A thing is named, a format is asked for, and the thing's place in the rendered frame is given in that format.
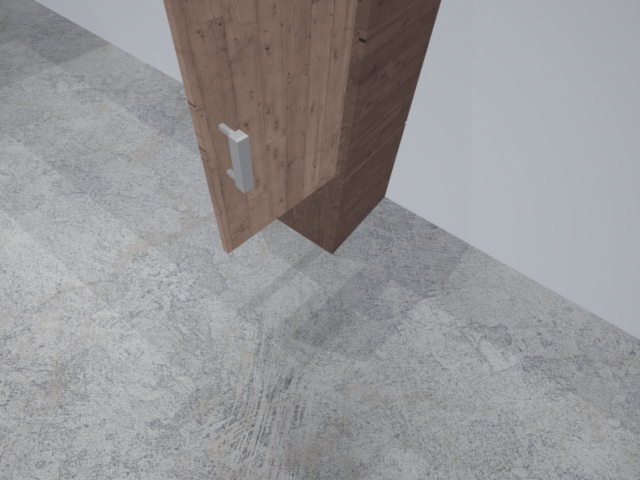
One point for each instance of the cupboard door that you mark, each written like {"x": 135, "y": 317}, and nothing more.
{"x": 277, "y": 70}

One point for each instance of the handle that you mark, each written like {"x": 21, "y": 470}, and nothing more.
{"x": 241, "y": 158}

